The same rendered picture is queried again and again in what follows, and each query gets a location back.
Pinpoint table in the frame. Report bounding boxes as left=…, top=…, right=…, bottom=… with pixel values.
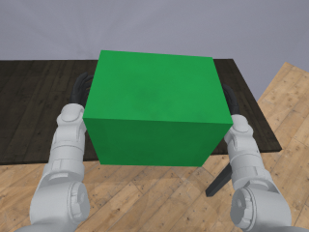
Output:
left=0, top=59, right=282, bottom=197

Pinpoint carton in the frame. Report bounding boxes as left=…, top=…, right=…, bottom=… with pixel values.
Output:
left=82, top=50, right=234, bottom=167

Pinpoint robot left upper arm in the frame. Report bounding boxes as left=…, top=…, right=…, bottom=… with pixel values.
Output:
left=14, top=180, right=91, bottom=232

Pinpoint left robot forearm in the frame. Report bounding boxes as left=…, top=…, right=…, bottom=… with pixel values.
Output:
left=29, top=103, right=87, bottom=224

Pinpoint robot right upper arm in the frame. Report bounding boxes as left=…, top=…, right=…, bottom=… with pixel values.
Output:
left=230, top=187, right=309, bottom=232

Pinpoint left robot hand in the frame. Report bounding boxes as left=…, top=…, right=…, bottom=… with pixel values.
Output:
left=69, top=72, right=94, bottom=108

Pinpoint right robot hand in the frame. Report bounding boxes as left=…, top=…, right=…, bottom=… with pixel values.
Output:
left=221, top=83, right=240, bottom=116

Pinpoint right robot forearm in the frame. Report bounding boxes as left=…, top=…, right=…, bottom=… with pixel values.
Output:
left=224, top=114, right=292, bottom=226

